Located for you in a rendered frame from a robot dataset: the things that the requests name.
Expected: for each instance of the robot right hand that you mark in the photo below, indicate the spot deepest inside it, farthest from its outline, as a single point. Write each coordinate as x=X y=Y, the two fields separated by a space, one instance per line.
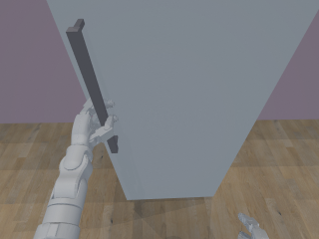
x=252 y=226

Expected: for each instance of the left robot forearm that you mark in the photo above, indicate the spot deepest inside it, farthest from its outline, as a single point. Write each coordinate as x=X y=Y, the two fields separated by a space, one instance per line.
x=67 y=200

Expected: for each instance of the robot left hand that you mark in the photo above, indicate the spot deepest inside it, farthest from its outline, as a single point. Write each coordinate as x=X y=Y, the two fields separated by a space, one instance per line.
x=87 y=130

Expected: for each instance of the handle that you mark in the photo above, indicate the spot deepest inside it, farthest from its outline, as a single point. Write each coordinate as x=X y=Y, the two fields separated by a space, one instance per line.
x=78 y=45

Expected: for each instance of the fridge door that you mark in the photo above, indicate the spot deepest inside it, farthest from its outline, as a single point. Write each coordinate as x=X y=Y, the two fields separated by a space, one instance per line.
x=189 y=78

